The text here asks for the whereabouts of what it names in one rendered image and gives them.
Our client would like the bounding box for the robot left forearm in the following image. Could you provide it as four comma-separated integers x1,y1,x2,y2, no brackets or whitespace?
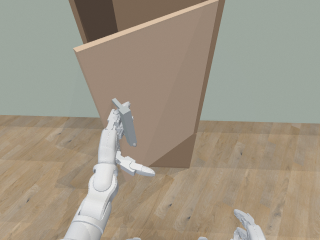
60,162,119,240

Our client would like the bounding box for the handle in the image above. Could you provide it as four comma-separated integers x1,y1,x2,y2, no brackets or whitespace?
112,98,137,147

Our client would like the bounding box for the robot left hand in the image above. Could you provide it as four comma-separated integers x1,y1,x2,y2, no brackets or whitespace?
98,101,156,177

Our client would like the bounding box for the cupboard door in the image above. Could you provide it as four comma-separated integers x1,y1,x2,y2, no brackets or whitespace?
73,0,219,182

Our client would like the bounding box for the robot right hand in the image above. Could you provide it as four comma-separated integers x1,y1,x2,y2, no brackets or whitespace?
230,209,267,240

